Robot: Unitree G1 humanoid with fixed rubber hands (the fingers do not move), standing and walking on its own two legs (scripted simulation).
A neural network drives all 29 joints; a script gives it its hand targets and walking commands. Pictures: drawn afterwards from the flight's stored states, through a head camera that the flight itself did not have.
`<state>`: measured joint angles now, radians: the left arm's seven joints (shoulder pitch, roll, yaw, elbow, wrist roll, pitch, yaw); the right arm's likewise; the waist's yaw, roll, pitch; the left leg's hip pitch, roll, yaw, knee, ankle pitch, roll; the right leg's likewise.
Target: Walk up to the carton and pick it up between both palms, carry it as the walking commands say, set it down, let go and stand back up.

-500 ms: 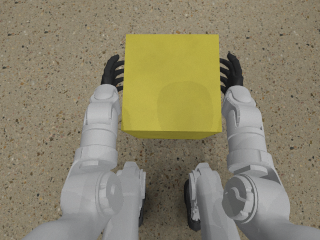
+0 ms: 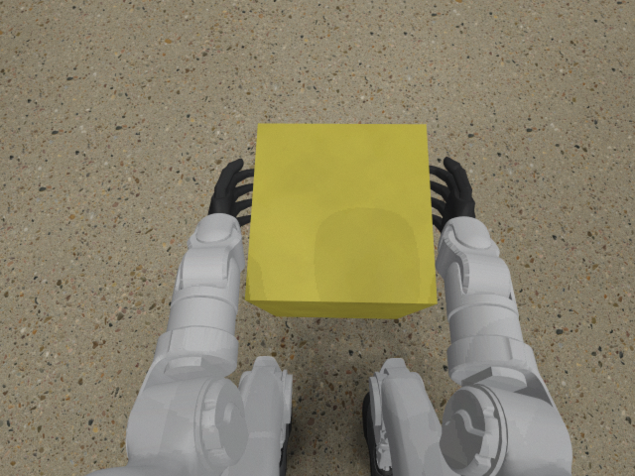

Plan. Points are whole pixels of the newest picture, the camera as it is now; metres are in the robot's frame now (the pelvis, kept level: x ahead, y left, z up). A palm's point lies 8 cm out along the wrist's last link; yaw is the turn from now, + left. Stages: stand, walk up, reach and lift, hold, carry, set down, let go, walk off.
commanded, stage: reach and lift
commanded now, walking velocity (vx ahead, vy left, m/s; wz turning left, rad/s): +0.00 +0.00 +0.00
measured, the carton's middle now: (338, 237) +0.44 -0.01 -0.11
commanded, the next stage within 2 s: none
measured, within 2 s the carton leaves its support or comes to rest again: neither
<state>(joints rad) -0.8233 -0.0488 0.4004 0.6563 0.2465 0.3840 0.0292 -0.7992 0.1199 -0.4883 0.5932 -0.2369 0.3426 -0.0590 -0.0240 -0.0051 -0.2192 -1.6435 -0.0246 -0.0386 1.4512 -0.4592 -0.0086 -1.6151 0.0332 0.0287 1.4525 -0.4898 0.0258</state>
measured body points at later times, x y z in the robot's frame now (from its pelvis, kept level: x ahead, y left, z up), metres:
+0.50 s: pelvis +0.02 +0.00 +0.07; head +0.18 +0.01 +0.49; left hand +0.43 +0.14 +0.01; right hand +0.43 -0.15 +0.03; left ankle +0.09 +0.12 -0.55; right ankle +0.07 -0.13 -0.55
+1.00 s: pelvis +0.03 +0.00 +0.13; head +0.16 +0.01 +0.56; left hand +0.41 +0.14 +0.09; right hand +0.41 -0.15 +0.10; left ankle +0.09 +0.12 -0.55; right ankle +0.07 -0.13 -0.55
